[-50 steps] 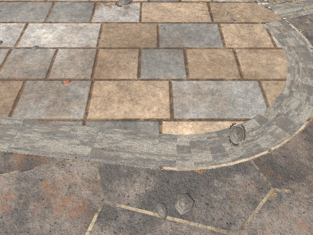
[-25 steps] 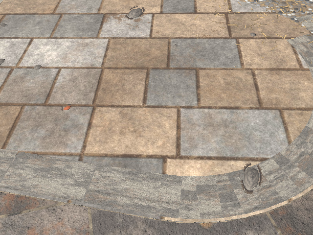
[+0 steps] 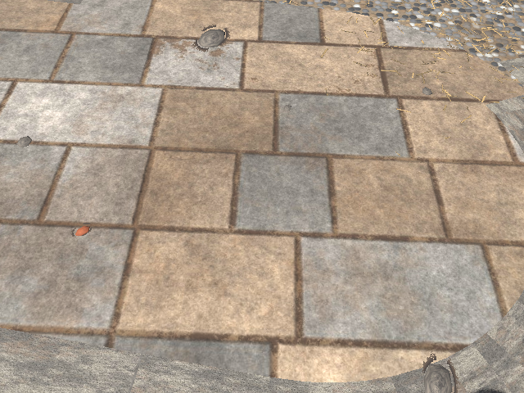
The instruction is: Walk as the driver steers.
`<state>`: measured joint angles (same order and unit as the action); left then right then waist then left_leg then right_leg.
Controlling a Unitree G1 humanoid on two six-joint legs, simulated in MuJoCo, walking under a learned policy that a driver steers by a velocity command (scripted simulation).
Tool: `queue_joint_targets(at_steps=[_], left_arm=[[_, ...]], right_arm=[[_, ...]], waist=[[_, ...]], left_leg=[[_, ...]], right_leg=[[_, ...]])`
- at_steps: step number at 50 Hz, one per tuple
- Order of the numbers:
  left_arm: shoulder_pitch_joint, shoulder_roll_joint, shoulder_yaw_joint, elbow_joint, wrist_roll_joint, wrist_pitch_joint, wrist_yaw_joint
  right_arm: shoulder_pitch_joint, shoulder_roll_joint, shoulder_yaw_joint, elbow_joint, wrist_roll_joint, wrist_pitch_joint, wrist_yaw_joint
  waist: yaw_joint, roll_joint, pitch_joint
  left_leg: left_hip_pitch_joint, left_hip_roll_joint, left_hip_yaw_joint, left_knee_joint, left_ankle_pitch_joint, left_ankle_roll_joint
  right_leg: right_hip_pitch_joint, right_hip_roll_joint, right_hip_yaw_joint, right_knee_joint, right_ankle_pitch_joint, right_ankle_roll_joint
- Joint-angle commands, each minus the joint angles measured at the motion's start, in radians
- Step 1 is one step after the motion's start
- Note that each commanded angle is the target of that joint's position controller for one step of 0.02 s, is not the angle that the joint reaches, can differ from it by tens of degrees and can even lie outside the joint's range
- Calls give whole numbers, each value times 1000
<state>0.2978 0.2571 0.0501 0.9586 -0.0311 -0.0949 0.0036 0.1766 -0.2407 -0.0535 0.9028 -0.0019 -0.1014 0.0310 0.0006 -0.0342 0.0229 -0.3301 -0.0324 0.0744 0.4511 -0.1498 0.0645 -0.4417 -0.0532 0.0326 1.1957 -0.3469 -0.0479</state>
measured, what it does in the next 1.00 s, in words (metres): walks ahead: right foot, then left foot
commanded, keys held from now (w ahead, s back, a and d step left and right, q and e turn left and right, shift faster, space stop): w+e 0.58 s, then q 0.42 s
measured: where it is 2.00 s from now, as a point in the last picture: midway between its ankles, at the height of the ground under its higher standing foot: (320, 376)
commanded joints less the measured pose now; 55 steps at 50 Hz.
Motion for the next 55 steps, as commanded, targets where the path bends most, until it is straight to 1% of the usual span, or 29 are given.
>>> queue_joint_targets(at_steps=[1,6,10,16,19,21,22,23,24,25,26,27,28,29,31,33,35,37,40,42,44,45,46,47,48,49,50,52,55], left_arm=[[57,46,23,-39,-1,19,10],[-52,50,37,-84,7,34,10],[-168,29,29,-125,13,27,-12],[-327,9,12,-226,11,29,-51],[-281,44,29,-254,9,33,-68],[-51,124,73,-211,5,36,-64],[114,213,110,-176,8,43,-42],[112,311,122,-176,5,39,-33],[164,242,100,-191,18,30,-32],[124,182,85,-189,25,22,-29],[44,143,74,-206,17,17,-29],[-34,112,63,-229,17,17,-30],[-72,91,53,-246,24,17,-27],[-83,97,52,-252,25,17,-24],[-89,116,52,-253,31,12,-13],[-69,124,51,-235,36,13,0],[-40,117,46,-216,34,18,7],[-8,121,42,-194,37,19,10],[-34,123,37,-173,46,19,11],[-65,139,43,-168,41,29,17],[-101,144,46,-177,28,48,33],[-81,142,45,-188,34,53,41],[-24,114,35,-216,58,48,40],[37,59,14,-221,56,46,28],[28,120,23,-210,35,48,15],[-44,131,27,-227,18,62,15],[-82,128,30,-228,25,78,23],[-109,123,35,-250,40,103,39],[-83,85,27,-244,38,98,50]], right_arm=[[24,-75,-14,-19,-13,-23,1],[78,-120,-27,18,-18,-26,-28],[95,-130,-24,25,-12,-20,-45],[190,-157,-34,62,4,19,-54],[148,-195,-46,41,11,39,-63],[107,-214,-50,22,16,51,-70],[104,-203,-43,1,10,43,-70],[205,-29,8,-46,-24,9,-44],[114,-104,-2,-70,19,-42,-25],[9,-147,-15,-102,52,-66,-18],[-10,-143,-12,-106,43,-73,-22],[-11,-146,-21,-95,19,-67,-29],[10,-154,-30,-95,10,-52,-31],[24,-147,-34,-101,5,-36,-31],[45,-118,-30,-95,-4,-11,-36],[8,-86,-17,-104,-12,-3,-39],[-45,-63,-5,-108,-9,-5,-33],[-87,-72,-3,-116,2,-8,-23],[-111,-103,-9,-128,5,-5,-10],[-113,-138,-20,-145,1,-5,1],[-9,-171,-37,-128,-7,-8,12],[67,-223,-57,-117,-11,-9,9],[112,-289,-70,-134,-21,-2,2],[126,-257,-57,-144,-27,15,-5],[96,-212,-47,-168,-12,27,-7],[31,-185,-42,-197,-3,40,-14],[-9,-167,-34,-208,6,55,-19],[-45,-173,-35,-225,0,77,-31],[-29,-197,-51,-243,-9,93,-47]], waist=[[13,116,-49],[3,82,5],[-31,80,31],[-83,66,83],[-25,121,21],[109,132,-110],[179,41,-204],[56,-214,-287],[118,-133,-407],[131,-88,-270],[83,3,-187],[38,49,-126],[3,46,-104],[-18,40,-91],[-38,29,-62],[-28,4,-46],[7,-28,-58],[38,-37,-77],[40,-45,-70],[24,-53,-61],[-34,-42,-94],[-55,23,-151],[-24,194,-250],[-13,345,-366],[-31,216,-389],[-31,135,-294],[-18,44,-195],[12,83,-121],[10,164,-147]], left_leg=[[133,272,-249,-301,75,150],[182,269,-100,-338,211,134],[217,249,9,-352,228,96],[451,322,70,-261,368,85],[471,327,120,-96,797,54],[388,288,152,228,949,16],[153,241,153,527,670,-28],[-317,25,67,887,-350,-84],[-448,-5,-157,1010,-430,-66],[-530,55,-177,984,-337,-37],[-489,103,-172,886,-246,-26],[-415,132,-161,798,-208,-35],[-340,152,-166,747,-185,-46],[-301,156,-162,702,-174,-61],[-272,154,-120,615,-132,-97],[-238,139,-86,459,-9,-111],[-179,111,-59,293,175,-95],[-141,89,-59,192,320,-78],[-149,81,-84,133,290,-47],[-182,66,-85,122,166,-21],[-90,26,-53,40,151,10],[48,61,-116,16,434,48],[295,238,-361,51,809,167],[504,412,-672,-14,847,350],[457,387,-682,-55,569,323],[355,340,-598,-73,350,274],[208,298,-527,-117,200,228],[21,219,-473,-175,0,178],[1,167,-432,-177,22,167]], right_leg=[[-138,-95,63,-20,88,-8],[-289,-71,112,-198,310,10],[-265,-53,38,-407,471,10],[-354,-36,-50,-546,346,-18],[-187,40,-143,-559,197,-65],[146,121,-168,-630,211,-125],[457,30,18,-683,221,-184],[812,-237,570,-739,167,-372],[889,-299,801,-883,102,-416],[807,-256,637,-891,173,-349],[649,-210,498,-893,256,-305],[492,-172,405,-910,352,-277],[389,-144,352,-936,406,-267],[328,-130,335,-956,421,-265],[243,-122,224,-961,674,-260],[191,-77,104,-952,846,-222],[190,-32,23,-941,852,-171],[233,-45,12,-936,791,-147],[317,-96,22,-900,737,-134],[383,-127,32,-826,773,-126],[410,-105,14,-660,855,-90],[366,-37,-26,-481,771,-39],[139,86,-72,-159,346,32],[-125,209,-7,104,-328,78],[-170,139,104,188,-295,65],[-210,104,92,197,-227,66],[-210,72,75,125,-178,69],[-119,50,54,-56,-103,72],[-46,80,31,-243,-62,94]])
